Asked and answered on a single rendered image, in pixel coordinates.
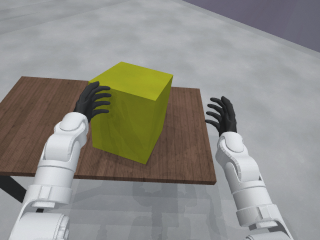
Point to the left robot forearm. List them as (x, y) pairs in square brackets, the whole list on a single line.
[(52, 183)]

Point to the robot right hand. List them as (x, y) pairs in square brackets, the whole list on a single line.
[(226, 119)]

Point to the table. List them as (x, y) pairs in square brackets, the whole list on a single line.
[(35, 105)]

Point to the carton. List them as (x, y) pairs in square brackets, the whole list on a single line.
[(137, 109)]

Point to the robot left hand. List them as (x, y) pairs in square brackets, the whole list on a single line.
[(87, 100)]

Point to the right robot forearm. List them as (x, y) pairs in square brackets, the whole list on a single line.
[(254, 206)]

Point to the robot left upper arm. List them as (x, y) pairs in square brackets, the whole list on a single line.
[(42, 226)]

